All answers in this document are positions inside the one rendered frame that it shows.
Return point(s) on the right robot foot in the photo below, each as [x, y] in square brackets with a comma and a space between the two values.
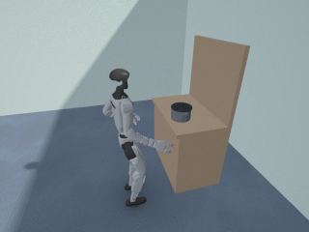
[138, 201]

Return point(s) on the lid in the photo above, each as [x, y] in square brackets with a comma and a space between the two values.
[176, 107]

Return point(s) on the robot right hand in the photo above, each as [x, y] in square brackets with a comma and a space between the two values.
[161, 145]

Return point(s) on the right robot upper arm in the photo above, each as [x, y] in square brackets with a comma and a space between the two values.
[126, 109]

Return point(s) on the robot left hand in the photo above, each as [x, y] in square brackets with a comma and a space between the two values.
[135, 120]

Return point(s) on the left robot upper arm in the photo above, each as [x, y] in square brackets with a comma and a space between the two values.
[107, 108]

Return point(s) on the pot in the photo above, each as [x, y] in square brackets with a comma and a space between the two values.
[180, 117]

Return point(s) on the table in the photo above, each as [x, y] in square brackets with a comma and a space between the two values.
[200, 144]

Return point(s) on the left robot thigh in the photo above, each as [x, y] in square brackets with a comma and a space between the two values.
[134, 144]

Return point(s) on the right robot forearm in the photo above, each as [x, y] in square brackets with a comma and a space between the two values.
[137, 137]

